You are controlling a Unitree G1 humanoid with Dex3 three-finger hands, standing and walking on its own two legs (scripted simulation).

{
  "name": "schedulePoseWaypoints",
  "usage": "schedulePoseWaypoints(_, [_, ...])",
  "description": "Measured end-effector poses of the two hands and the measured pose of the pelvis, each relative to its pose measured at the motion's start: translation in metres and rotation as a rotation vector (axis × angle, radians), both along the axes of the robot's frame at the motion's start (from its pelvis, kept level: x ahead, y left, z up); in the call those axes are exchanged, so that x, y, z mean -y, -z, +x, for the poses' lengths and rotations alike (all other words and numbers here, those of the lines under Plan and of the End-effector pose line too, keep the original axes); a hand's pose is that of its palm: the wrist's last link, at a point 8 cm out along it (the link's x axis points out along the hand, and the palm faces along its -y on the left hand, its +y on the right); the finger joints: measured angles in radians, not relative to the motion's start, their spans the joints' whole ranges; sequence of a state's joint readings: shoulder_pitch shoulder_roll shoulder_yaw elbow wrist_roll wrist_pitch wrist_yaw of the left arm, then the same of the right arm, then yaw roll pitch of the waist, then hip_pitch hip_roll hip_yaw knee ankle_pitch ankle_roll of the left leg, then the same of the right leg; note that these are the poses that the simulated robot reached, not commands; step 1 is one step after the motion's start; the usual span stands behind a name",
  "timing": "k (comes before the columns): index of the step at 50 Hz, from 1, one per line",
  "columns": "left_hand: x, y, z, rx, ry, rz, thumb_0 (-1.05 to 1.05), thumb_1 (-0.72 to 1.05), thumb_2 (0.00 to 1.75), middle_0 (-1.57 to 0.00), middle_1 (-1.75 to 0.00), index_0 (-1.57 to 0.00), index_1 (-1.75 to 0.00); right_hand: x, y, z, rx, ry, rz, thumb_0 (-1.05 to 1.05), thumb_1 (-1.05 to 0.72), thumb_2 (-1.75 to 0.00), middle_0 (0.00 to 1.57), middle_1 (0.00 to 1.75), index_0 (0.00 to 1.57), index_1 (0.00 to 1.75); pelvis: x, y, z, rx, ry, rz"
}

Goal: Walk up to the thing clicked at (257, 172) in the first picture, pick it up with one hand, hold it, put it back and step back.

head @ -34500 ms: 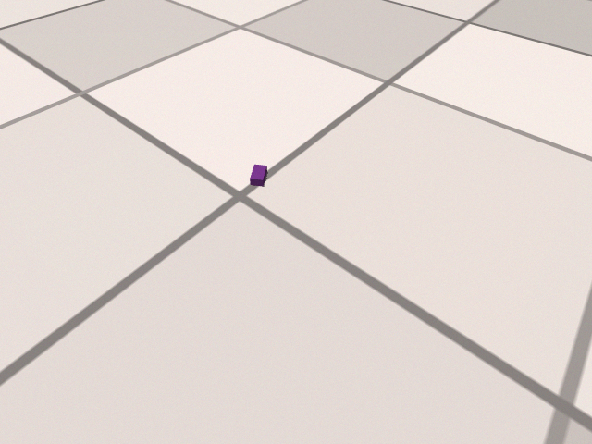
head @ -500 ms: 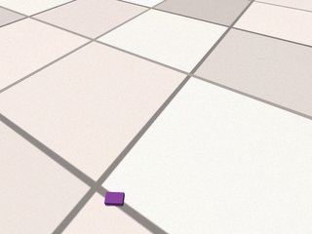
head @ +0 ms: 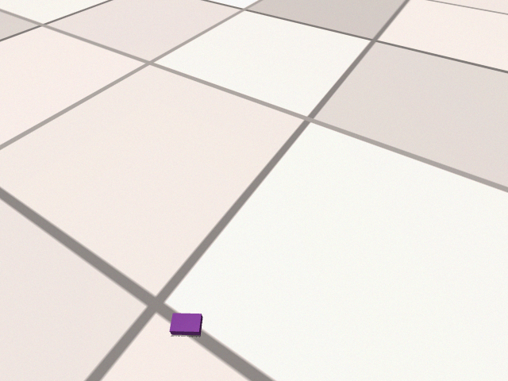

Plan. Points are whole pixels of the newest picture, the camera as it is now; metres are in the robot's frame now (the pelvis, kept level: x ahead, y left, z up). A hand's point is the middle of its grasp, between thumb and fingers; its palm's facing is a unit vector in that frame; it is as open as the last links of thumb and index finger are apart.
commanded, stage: stand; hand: left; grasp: from above
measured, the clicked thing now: (186, 324) +0.44 +0.25 -0.76
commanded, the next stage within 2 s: step back in 0.72 s
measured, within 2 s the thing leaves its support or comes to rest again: neither
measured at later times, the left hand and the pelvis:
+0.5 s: hand out of the picture +0.08 +0.25 -0.16, palm faces -0.01 -0.94 -0.34, open 7.4 cm; pelvis +0.01 +0.00 +0.00, yaw +0 degrees
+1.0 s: hand out of the picture +0.08 +0.30 -0.18, palm faces -0.03 -0.93 -0.37, open 7.4 cm; pelvis -0.04 +0.03 -0.02, yaw +1 degrees
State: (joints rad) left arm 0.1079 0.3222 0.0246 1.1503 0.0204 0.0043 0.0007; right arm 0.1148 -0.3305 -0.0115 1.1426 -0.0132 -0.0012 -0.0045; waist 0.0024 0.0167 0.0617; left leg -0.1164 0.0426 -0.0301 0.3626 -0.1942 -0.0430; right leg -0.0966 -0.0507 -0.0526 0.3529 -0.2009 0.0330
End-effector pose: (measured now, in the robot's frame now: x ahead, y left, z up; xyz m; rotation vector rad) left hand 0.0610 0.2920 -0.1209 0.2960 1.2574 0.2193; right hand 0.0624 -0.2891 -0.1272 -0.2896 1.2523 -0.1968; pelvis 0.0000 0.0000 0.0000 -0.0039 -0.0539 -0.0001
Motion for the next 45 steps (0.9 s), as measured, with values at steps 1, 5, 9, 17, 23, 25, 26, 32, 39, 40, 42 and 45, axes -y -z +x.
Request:
schedulePoseWaypoints(1, [0.0,0.0,0.0,0.0,0.001,0.0,0.01,0.91,0.89,-0.21,-0.3,-0.2,-0.3,0.0,0.0,0.001,0.0,0.0,0.0,0.01,-0.91,-0.9,0.21,0.3,0.2,0.3,0.0,0.0,0.0,0.0,0.0,0.0])
schedulePoseWaypoints(5, [0.0,0.0,0.002,0.001,0.002,0.001,0.01,0.91,0.89,-0.21,-0.3,-0.2,-0.3,0.001,0.0,0.003,0.0,0.0,0.0,0.01,-0.91,-0.9,0.21,0.3,0.2,0.3,0.001,0.0,0.002,-0.002,0.0,0.001])
schedulePoseWaypoints(9, [0.001,0.0,0.004,0.003,0.003,0.0,0.01,0.91,0.89,-0.21,-0.3,-0.2,-0.3,0.002,-0.001,0.004,0.0,0.001,-0.002,0.01,-0.91,-0.9,0.21,0.3,0.2,0.3,0.001,0.0,0.003,-0.004,0.001,0.001])
schedulePoseWaypoints(17, [0.002,-0.001,0.007,0.007,0.007,-0.002,0.01,0.91,0.89,-0.21,-0.3,-0.2,-0.3,0.004,-0.001,0.006,0.004,0.002,-0.002,0.01,-0.91,-0.9,0.21,0.3,0.2,0.3,0.002,0.0,0.005,-0.004,0.002,0.002])
schedulePoseWaypoints(23, [0.002,-0.001,0.009,0.01,0.01,-0.001,0.01,0.91,0.89,-0.21,-0.3,-0.2,-0.3,0.005,-0.002,0.007,0.004,0.002,-0.002,0.01,-0.91,-0.9,0.21,0.3,0.2,0.3,0.002,0.0,0.005,-0.004,0.002,0.001])
schedulePoseWaypoints(25, [0.002,-0.001,0.009,0.011,0.01,-0.002,0.01,0.91,0.89,-0.21,-0.3,-0.2,-0.3,0.005,-0.002,0.006,0.004,0.002,-0.003,0.01,-0.91,-0.9,0.21,0.3,0.2,0.3,0.002,0.0,0.005,-0.004,0.002,0.001])
schedulePoseWaypoints(26, [0.002,-0.001,0.009,0.011,0.01,-0.002,0.01,0.91,0.89,-0.21,-0.3,-0.2,-0.3,0.005,-0.002,0.006,0.004,0.002,-0.003,0.01,-0.91,-0.9,0.21,0.3,0.2,0.3,0.002,0.0,0.005,-0.004,0.002,0.001])
schedulePoseWaypoints(32, [0.002,-0.001,0.009,0.008,0.013,-0.003,0.01,0.91,0.89,-0.21,-0.3,-0.2,-0.3,0.006,-0.002,0.005,0.001,0.004,-0.004,0.01,-0.91,-0.9,0.21,0.3,0.2,0.3,0.002,-0.001,0.005,-0.005,0.003,0.001])
schedulePoseWaypoints(39, [-0.003,0.0,0.009,0.015,-0.008,0.001,0.01,0.91,0.89,-0.21,-0.3,-0.2,-0.3,0.009,0.0,0.004,-0.005,0.011,-0.004,0.01,-0.91,-0.9,0.21,0.3,0.2,0.3,0.002,0.002,0.0,-0.014,-0.001,-0.001])
schedulePoseWaypoints(40, [-0.005,0.001,0.008,0.018,-0.01,0.007,0.01,0.91,0.89,-0.21,-0.3,-0.2,-0.3,0.01,0.001,0.004,-0.004,0.012,-0.007,0.01,-0.91,-0.9,0.21,0.3,0.2,0.3,0.001,0.004,-0.004,-0.014,-0.003,-0.003])
schedulePoseWaypoints(42, [-0.01,0.002,0.007,0.022,-0.01,0.018,0.01,0.91,0.89,-0.21,-0.3,-0.2,-0.3,0.013,0.002,0.003,-0.003,0.012,-0.017,0.01,-0.91,-0.9,0.21,0.3,0.2,0.3,-0.001,0.007,-0.012,-0.016,-0.007,-0.007])
schedulePoseWaypoints(45, [-0.021,0.005,0.005,0.025,0.005,0.032,0.01,0.91,0.89,-0.21,-0.3,-0.2,-0.3,0.014,0.004,-0.002,-0.009,0.01,-0.039,0.01,-0.91,-0.9,0.21,0.3,0.2,0.3,-0.009,0.012,-0.023,-0.015,-0.01,-0.003])
